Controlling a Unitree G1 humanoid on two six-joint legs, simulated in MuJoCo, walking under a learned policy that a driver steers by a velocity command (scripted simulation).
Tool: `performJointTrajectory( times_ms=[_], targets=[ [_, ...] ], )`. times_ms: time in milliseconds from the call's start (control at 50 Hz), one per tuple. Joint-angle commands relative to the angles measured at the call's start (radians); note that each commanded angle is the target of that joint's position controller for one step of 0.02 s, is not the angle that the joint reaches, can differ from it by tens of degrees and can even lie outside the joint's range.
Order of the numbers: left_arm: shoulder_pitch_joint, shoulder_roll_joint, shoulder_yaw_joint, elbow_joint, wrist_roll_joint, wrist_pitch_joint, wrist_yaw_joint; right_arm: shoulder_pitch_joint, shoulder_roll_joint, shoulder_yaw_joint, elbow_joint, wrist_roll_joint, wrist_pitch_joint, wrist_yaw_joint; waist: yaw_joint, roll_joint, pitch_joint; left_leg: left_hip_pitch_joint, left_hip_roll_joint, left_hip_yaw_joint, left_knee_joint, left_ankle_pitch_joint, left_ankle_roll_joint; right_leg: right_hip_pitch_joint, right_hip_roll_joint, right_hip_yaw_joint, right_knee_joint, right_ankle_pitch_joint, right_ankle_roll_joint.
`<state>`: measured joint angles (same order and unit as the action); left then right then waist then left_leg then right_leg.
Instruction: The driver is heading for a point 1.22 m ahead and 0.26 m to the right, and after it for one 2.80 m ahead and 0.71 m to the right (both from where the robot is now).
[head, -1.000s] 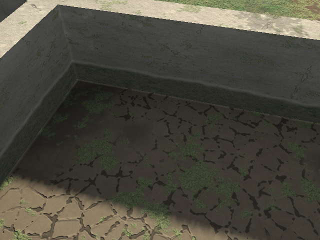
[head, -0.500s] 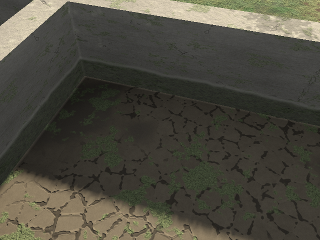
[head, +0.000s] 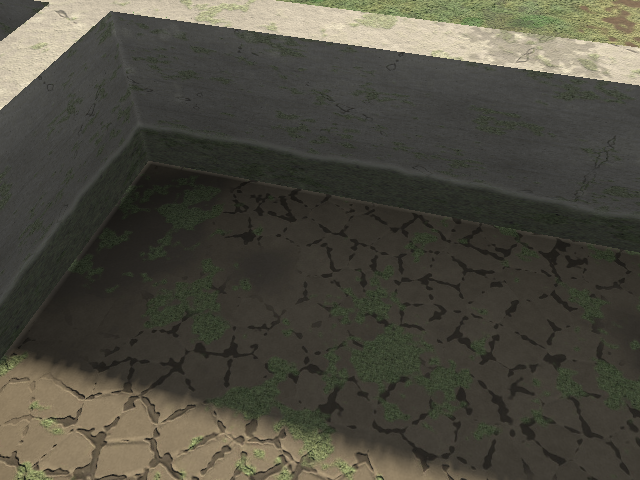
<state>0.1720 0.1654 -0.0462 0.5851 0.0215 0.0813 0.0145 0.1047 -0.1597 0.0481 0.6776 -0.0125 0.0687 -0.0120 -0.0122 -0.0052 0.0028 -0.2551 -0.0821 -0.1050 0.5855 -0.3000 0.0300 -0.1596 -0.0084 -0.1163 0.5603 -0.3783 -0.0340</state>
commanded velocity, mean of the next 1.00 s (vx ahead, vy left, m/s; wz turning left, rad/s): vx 0.48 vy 0.00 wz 0.00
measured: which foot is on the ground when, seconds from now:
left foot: down 0.00-1.00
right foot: down 0.00-1.00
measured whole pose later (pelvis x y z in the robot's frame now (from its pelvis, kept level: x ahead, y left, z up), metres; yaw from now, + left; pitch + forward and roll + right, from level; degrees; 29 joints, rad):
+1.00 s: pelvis +0.00 +0.02 -0.01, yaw +1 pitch -1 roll +0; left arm 0.18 0.15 -0.04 0.58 0.03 0.06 0.01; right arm 0.07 -0.15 0.07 0.61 0.00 0.06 0.00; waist -0.01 0.00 -0.01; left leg -0.29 -0.11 -0.09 0.66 -0.34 0.06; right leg -0.19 -0.05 -0.11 0.65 -0.43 0.00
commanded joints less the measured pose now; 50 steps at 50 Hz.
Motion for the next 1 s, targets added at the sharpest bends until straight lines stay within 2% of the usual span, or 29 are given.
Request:
performJointTrajectory(
  times_ms=[20,60,100,140,180,200,220,240,280,320,400,420,440,460,520,540,580,660,680,700,720,780,800,840,920,940,960,980,1000],
  targets=[
    [-0.058,0.078,0.025,-0.1,0.002,-0.009,0.002,-0.097,-0.064,-0.016,-0.104,-0.008,-0.02,0.009,-0.004,0.001,-0.051,-0.055,0.061,-0.02,-0.038,0.369,0.045,0.048,-0.091,0.08,-0.038,0.334,-0.014],
    [-0.009,0.067,0.026,-0.078,0.008,-0.022,0.002,-0.05,-0.07,-0.016,-0.086,0.01,-0.021,-0.009,0.016,0.009,-0.153,-0.006,0.062,-0.059,-0.057,0.228,0.053,0.092,-0.062,0.049,-0.031,0.147,-0.001],
    [-0.085,0.053,0.017,-0.112,0.0,-0.016,0.001,-0.148,-0.065,-0.014,-0.13,0.004,-0.017,0.005,-0.003,0.008,-0.013,-0.071,0.067,-0.032,-0.028,0.362,0.05,0.016,-0.083,0.073,-0.03,0.287,-0.002],
    [-0.028,0.064,0.026,-0.087,0.008,-0.023,0.0,-0.065,-0.073,-0.015,-0.099,0.01,-0.016,-0.006,0.01,0.007,-0.13,-0.027,0.064,-0.067,-0.055,0.226,0.052,0.073,-0.057,0.045,-0.013,0.132,0.004],
    [-0.087,0.048,0.016,-0.116,0.002,-0.018,0.001,-0.155,-0.067,-0.012,-0.141,0.003,-0.017,0.008,-0.006,0.013,-0.016,-0.076,0.066,-0.036,-0.023,0.364,0.051,0.009,-0.086,0.072,-0.016,0.288,0.002],
    [-0.034,0.062,0.025,-0.087,0.009,-0.028,0.0,-0.083,-0.07,-0.012,-0.113,0.009,-0.016,-0.005,0.005,0.003,-0.118,-0.034,0.064,-0.073,-0.053,0.215,0.054,0.062,-0.059,0.047,-0.009,0.122,0.003],
    [-0.085,0.053,0.019,-0.118,0.001,-0.019,0.001,-0.15,-0.07,-0.011,-0.141,0.003,-0.018,0.01,-0.007,0.008,-0.015,-0.076,0.066,-0.034,-0.02,0.372,0.051,0.007,-0.083,0.071,-0.007,0.292,0.003],
    [-0.035,0.059,0.024,-0.09,0.01,-0.028,0.001,-0.084,-0.072,-0.012,-0.116,0.01,-0.017,-0.004,0.005,0.008,-0.119,-0.039,0.062,-0.073,-0.052,0.218,0.053,0.058,-0.061,0.046,-0.004,0.122,0.006],
    [-0.089,0.05,0.017,-0.118,0.002,-0.022,0.001,-0.162,-0.066,-0.009,-0.152,0.004,-0.018,0.011,-0.009,0.007,-0.011,-0.079,0.067,-0.038,-0.02,0.367,0.051,-0.003,-0.084,0.07,-0.006,0.283,0.006],
    [-0.026,0.061,0.028,-0.09,0.01,-0.031,0.001,-0.083,-0.073,-0.011,-0.119,0.01,-0.02,-0.001,0.007,0.007,-0.142,-0.027,0.063,-0.073,-0.046,0.237,0.055,0.065,-0.058,0.042,0.011,0.126,0.011],
    [-0.047,0.044,0.018,-0.094,0.01,-0.035,-0.001,-0.136,-0.072,-0.008,-0.144,0.015,-0.009,-0.002,0.007,0.023,-0.043,-0.086,0.068,-0.095,-0.068,0.175,0.057,0.019,-0.054,0.043,0.001,0.09,0.008],
    [-0.088,0.049,0.017,-0.116,0.003,-0.026,0.001,-0.171,-0.062,-0.004,-0.165,0.006,-0.017,0.015,-0.012,0.001,-0.005,-0.095,0.065,-0.042,-0.019,0.359,0.052,-0.006,-0.086,0.069,0.003,0.287,0.008],
    [-0.074,0.065,0.026,-0.109,0.008,-0.024,0.001,-0.14,-0.062,-0.006,-0.154,-0.007,-0.023,0.019,-0.018,-0.01,-0.062,-0.067,0.061,-0.034,-0.01,0.397,0.052,0.019,-0.094,0.074,0.016,0.325,0.007],
    [-0.016,0.062,0.028,-0.086,0.012,-0.035,0.001,-0.09,-0.071,-0.008,-0.129,0.009,-0.023,0.002,0.007,0.007,-0.152,-0.029,0.058,-0.071,-0.04,0.236,0.056,0.069,-0.066,0.044,0.017,0.137,0.012],
    [-0.043,0.046,0.02,-0.091,0.011,-0.037,-0.001,-0.145,-0.068,-0.005,-0.15,0.014,-0.013,-0.001,0.008,0.019,-0.059,-0.072,0.066,-0.091,-0.059,0.192,0.059,0.022,-0.057,0.042,0.004,0.095,0.01],
    [-0.089,0.051,0.019,-0.114,0.004,-0.026,0.001,-0.177,-0.058,-0.002,-0.17,0.006,-0.018,0.016,-0.013,-0.005,-0.009,-0.09,0.066,-0.041,-0.016,0.37,0.054,-0.009,-0.084,0.066,0.007,0.284,0.012],
    [-0.017,0.059,0.028,-0.086,0.013,-0.034,0.001,-0.096,-0.069,-0.006,-0.134,0.01,-0.023,0.003,0.007,0.009,-0.153,-0.033,0.059,-0.073,-0.039,0.24,0.057,0.068,-0.064,0.041,0.023,0.132,0.016],
    [-0.043,0.047,0.02,-0.091,0.012,-0.036,0.0,-0.146,-0.068,-0.003,-0.155,0.015,-0.012,0.001,0.008,0.022,-0.048,-0.09,0.066,-0.094,-0.064,0.185,0.059,0.022,-0.056,0.041,0.009,0.093,0.012],
    [-0.086,0.05,0.019,-0.112,0.005,-0.026,0.001,-0.178,-0.058,0.0,-0.175,0.006,-0.019,0.018,-0.012,-0.001,-0.009,-0.101,0.064,-0.041,-0.015,0.366,0.054,-0.005,-0.087,0.067,0.011,0.289,0.013],
    [-0.073,0.065,0.027,-0.107,0.009,-0.024,0.001,-0.146,-0.058,-0.002,-0.164,-0.006,-0.026,0.021,-0.018,-0.012,-0.066,-0.073,0.06,-0.034,-0.007,0.401,0.053,0.022,-0.094,0.071,0.024,0.325,0.012],
    [-0.015,0.061,0.029,-0.084,0.013,-0.035,0.001,-0.096,-0.068,-0.005,-0.138,0.01,-0.025,0.004,0.007,0.009,-0.157,-0.036,0.057,-0.072,-0.038,0.241,0.057,0.073,-0.067,0.042,0.026,0.137,0.016],
    [-0.043,0.047,0.021,-0.089,0.011,-0.037,-0.001,-0.149,-0.065,-0.002,-0.158,0.015,-0.015,0.001,0.009,0.02,-0.061,-0.08,0.065,-0.091,-0.059,0.193,0.06,0.027,-0.058,0.041,0.009,0.095,0.013],
    [-0.091,0.051,0.02,-0.112,0.005,-0.026,0.001,-0.18,-0.055,0.001,-0.178,0.006,-0.021,0.018,-0.012,-0.005,-0.01,-0.099,0.066,-0.04,-0.015,0.368,0.054,-0.005,-0.084,0.065,0.012,0.283,0.015],
    [-0.02,0.058,0.029,-0.085,0.013,-0.034,0.0,-0.097,-0.067,-0.003,-0.141,0.01,-0.025,0.005,0.008,0.009,-0.155,-0.041,0.058,-0.072,-0.038,0.237,0.057,0.073,-0.066,0.042,0.027,0.132,0.018],
    [-0.047,0.046,0.02,-0.09,0.012,-0.036,-0.001,-0.146,-0.065,-0.001,-0.16,0.015,-0.014,0.003,0.008,0.02,-0.048,-0.097,0.065,-0.091,-0.063,0.18,0.058,0.024,-0.058,0.043,0.011,0.094,0.013],
    [-0.09,0.049,0.018,-0.111,0.005,-0.026,0.0,-0.177,-0.056,0.002,-0.18,0.005,-0.022,0.019,-0.013,-0.003,-0.009,-0.107,0.064,-0.038,-0.014,0.359,0.053,-0.003,-0.088,0.069,0.012,0.29,0.013],
    [-0.078,0.064,0.026,-0.105,0.009,-0.024,0.0,-0.144,-0.056,0.0,-0.169,-0.007,-0.028,0.022,-0.019,-0.014,-0.066,-0.08,0.06,-0.03,-0.006,0.393,0.052,0.023,-0.095,0.073,0.025,0.326,0.012],
    [-0.019,0.059,0.029,-0.083,0.013,-0.035,0.0,-0.095,-0.066,-0.003,-0.142,0.009,-0.027,0.005,0.007,0.006,-0.157,-0.041,0.057,-0.068,-0.037,0.233,0.056,0.075,-0.068,0.044,0.026,0.138,0.016],
    [-0.03,0.044,0.022,-0.088,0.011,-0.036,-0.001,-0.133,-0.067,-0.003,-0.153,0.014,-0.023,0.002,0.014,0.024,-0.097,-0.064,0.059,-0.077,-0.049,0.206,0.058,0.043,-0.062,0.043,0.014,0.11,0.016]
  ],
)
